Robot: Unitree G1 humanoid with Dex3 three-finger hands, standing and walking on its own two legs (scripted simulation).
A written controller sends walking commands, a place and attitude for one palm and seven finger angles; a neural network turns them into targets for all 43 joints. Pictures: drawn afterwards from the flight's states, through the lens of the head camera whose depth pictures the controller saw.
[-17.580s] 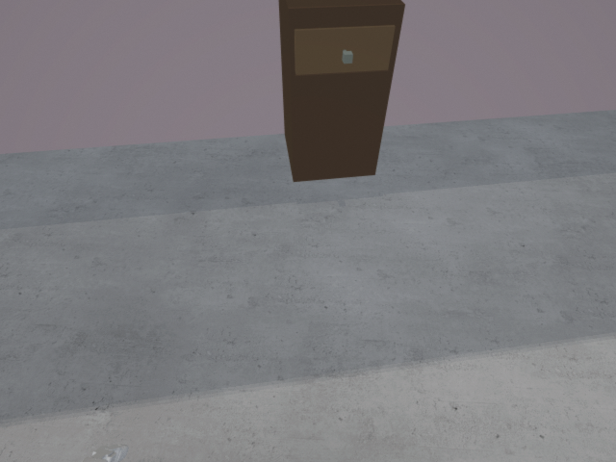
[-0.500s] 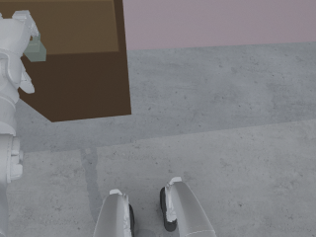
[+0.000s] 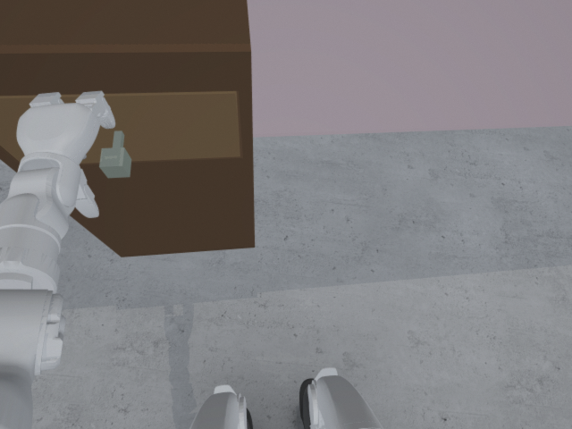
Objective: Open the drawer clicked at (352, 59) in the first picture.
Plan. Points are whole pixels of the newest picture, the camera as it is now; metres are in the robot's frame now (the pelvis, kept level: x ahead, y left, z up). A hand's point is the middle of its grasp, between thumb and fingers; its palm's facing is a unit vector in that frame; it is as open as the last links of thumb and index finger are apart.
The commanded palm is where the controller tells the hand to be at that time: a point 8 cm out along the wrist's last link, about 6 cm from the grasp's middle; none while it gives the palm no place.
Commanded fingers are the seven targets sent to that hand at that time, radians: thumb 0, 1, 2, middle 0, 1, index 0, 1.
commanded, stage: lift the fingers back up to retry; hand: left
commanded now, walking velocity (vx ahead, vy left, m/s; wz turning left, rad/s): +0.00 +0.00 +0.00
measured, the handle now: (117, 153) +0.54 +0.24 -0.05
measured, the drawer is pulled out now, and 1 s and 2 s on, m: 0.00 0.00 0.00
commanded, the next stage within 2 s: re-aim the fingers above the handle in 0.06 s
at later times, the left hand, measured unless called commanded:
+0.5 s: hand (80, 160) +0.49 +0.26 +0.00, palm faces -0.09 -0.02 -1.00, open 13.9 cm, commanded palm +0.49 +0.24 +0.06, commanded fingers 0.00 -0.50 0.30 -0.30 -1.20 -0.30 -1.20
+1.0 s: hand (86, 160) +0.49 +0.25 +0.01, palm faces -0.12 -0.02 -0.99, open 13.8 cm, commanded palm +0.49 +0.24 +0.06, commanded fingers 0.00 -0.50 0.30 -0.30 -1.20 -0.30 -1.20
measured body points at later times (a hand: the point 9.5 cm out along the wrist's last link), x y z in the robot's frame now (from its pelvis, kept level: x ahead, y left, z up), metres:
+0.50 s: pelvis +0.01 +0.00 +0.01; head +0.15 +0.01 +0.43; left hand +0.49 +0.26 +0.06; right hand +0.01 -0.28 -0.12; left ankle -0.03 +0.08 -0.67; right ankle +0.02 -0.13 -0.67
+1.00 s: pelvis -0.01 -0.01 +0.00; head +0.13 -0.01 +0.43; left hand +0.49 +0.25 +0.06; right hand -0.03 -0.29 -0.12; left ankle -0.03 +0.08 -0.67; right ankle +0.02 -0.13 -0.67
